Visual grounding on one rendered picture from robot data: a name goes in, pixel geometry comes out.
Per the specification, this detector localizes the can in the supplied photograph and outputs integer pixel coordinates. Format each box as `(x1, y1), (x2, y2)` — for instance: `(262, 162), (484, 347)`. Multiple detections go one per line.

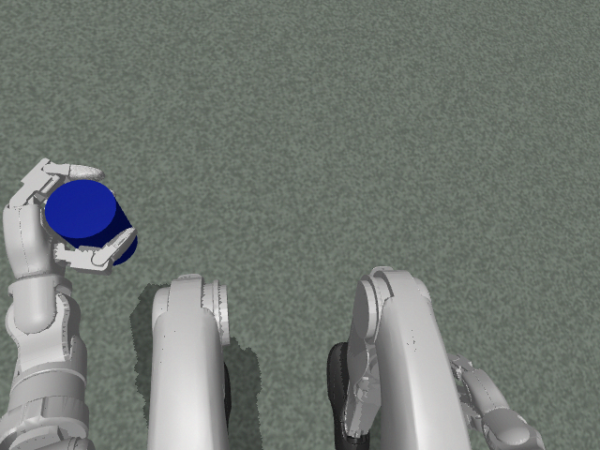
(45, 180), (138, 266)

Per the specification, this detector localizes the right robot arm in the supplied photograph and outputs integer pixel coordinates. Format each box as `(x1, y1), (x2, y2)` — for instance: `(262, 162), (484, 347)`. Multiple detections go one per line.
(481, 408), (546, 450)

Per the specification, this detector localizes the right robot foot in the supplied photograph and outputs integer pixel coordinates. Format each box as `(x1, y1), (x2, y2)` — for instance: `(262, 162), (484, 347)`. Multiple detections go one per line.
(327, 342), (369, 450)

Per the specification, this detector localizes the left robot arm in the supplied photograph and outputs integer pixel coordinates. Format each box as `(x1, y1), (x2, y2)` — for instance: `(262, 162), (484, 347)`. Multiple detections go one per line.
(0, 274), (96, 450)

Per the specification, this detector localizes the left robot hand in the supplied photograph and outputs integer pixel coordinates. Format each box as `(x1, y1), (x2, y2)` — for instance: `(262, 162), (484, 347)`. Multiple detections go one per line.
(3, 158), (138, 280)

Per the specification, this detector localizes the right robot hand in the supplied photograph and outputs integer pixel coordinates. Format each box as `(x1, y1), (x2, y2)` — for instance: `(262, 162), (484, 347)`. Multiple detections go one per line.
(447, 353), (511, 433)

